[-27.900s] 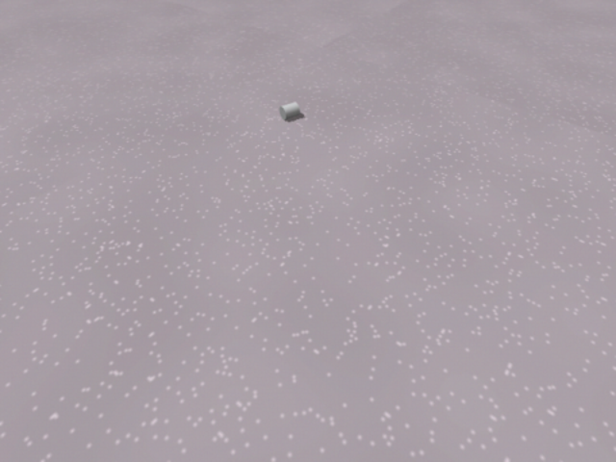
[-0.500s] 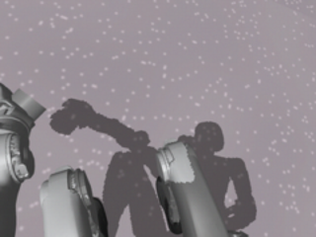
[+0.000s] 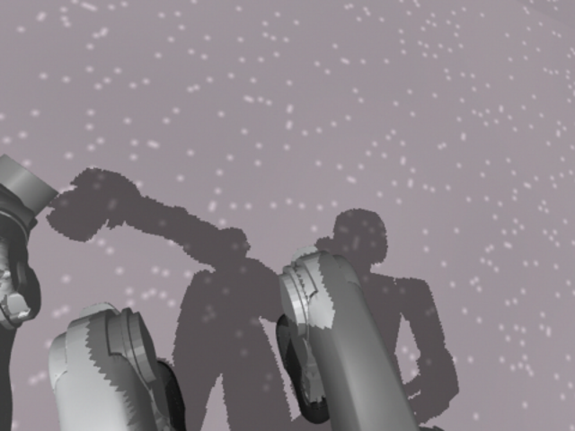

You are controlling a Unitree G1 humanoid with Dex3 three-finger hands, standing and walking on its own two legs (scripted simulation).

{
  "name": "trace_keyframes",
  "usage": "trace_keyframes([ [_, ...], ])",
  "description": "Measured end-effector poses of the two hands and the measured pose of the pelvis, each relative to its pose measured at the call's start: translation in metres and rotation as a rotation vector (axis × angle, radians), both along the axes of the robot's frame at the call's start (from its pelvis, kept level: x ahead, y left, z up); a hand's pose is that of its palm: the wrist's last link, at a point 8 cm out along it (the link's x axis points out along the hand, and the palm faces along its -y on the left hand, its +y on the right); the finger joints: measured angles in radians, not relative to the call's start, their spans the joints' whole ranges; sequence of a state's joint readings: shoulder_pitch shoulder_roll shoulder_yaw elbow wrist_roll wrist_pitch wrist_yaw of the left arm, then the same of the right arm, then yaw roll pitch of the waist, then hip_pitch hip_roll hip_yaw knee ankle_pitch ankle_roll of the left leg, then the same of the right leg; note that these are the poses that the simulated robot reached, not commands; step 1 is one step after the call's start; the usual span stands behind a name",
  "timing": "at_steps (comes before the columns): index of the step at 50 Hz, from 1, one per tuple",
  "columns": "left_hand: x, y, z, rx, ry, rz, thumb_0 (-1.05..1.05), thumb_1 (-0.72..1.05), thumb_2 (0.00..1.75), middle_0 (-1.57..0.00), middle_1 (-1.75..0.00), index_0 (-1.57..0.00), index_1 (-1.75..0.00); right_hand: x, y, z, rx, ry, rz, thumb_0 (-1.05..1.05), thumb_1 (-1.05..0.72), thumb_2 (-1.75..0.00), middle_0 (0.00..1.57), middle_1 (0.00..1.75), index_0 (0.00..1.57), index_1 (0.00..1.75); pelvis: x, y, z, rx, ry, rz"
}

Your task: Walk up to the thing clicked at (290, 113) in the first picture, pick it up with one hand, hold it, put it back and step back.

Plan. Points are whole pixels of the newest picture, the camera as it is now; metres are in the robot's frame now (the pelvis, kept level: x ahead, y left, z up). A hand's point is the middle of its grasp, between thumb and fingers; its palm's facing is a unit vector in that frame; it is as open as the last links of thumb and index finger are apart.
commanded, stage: lower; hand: left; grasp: from above
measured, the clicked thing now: (5, 200) +0.50 +0.29 -0.19
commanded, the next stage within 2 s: rest in 0.28 s
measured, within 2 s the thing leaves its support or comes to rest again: rests again in 1.92 s
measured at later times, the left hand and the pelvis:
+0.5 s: hand (11, 199) +0.50 +0.28 -0.19, palm faces -0.30 -0.29 -0.91, open 10.3 cm; pelvis +0.00 +0.00 -0.02, yaw -3 degrees
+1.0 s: hand (25, 203) +0.50 +0.28 -0.23, palm faces -0.30 -0.30 -0.90, open 10.3 cm; pelvis +0.00 +0.01 -0.02, yaw -5 degrees
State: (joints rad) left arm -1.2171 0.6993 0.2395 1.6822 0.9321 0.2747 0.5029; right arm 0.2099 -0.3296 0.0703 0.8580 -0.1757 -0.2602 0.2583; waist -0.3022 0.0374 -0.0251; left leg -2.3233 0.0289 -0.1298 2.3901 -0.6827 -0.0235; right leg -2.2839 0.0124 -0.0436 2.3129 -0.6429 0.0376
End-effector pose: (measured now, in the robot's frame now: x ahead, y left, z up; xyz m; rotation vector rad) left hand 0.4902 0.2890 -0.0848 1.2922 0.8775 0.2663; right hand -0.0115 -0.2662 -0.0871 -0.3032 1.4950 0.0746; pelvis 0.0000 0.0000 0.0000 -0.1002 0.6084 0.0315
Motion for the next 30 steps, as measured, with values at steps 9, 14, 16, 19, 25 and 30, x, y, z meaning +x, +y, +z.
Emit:
trace_keyframes([
  [9, 0.003, -0.001, -0.022, -0.004, 0.007, -0.015, -0.01, 0.02, 0.24, -0.81, -0.29, -0.81, -0.31, -0.006, 0.001, -0.003, 0.007, 0.02, 0.029, 0.0, -0.92, -0.91, 0.2, 0.3, 0.2, 0.3, 0.0, 0.0, -0.01, -0.01, -0.016, -0.008],
  [14, 0.005, -0.003, -0.035, -0.009, 0.002, -0.015, -0.01, 0.02, 0.24, -0.81, -0.3, -0.81, -0.31, -0.009, 0.004, -0.005, 0.013, 0.03, 0.035, 0.0, -0.92, -0.91, 0.2, 0.3, 0.2, 0.3, 0.0, 0.001, -0.016, -0.019, -0.024, -0.014],
  [16, 0.006, -0.004, -0.039, -0.009, 0.001, -0.017, -0.01, 0.02, 0.24, -0.81, -0.3, -0.81, -0.31, -0.009, 0.006, -0.005, 0.016, 0.033, 0.033, 0.0, -0.92, -0.91, 0.2, 0.3, 0.2, 0.3, 0.0, 0.001, -0.017, -0.022, -0.026, -0.016],
  [19, 0.008, -0.005, -0.044, -0.007, -0.004, -0.02, -0.01, 0.01, 0.25, -0.81, -0.3, -0.81, -0.32, -0.01, 0.009, -0.005, 0.022, 0.036, 0.032, 0.0, -0.92, -0.91, 0.2, 0.3, 0.2, 0.3, 0.001, 0.002, -0.018, -0.026, -0.026, -0.018],
  [25, 0.011, -0.007, -0.049, -0.001, 0.0, -0.021, -0.01, 0.0, 0.28, -0.8, -0.29, -0.81, -0.31, -0.013, 0.013, -0.003, 0.034, 0.044, 0.033, 0.0, -0.92, -0.9, 0.2, 0.3, 0.2, 0.3, 0.001, 0.003, -0.019, -0.035, -0.031, -0.024],
  [30, 0.01, -0.006, -0.056, -0.011, 0.01, -0.016, -0.01, 0.01, 0.3, -0.81, -0.27, -0.8, -0.3, -0.017, 0.015, 0.001, 0.031, 0.051, 0.036, 0.0, -0.91, -0.9, 0.2, 0.3, 0.2, 0.3, 0.0, 0.003, -0.019, -0.043, -0.04, -0.027],
])
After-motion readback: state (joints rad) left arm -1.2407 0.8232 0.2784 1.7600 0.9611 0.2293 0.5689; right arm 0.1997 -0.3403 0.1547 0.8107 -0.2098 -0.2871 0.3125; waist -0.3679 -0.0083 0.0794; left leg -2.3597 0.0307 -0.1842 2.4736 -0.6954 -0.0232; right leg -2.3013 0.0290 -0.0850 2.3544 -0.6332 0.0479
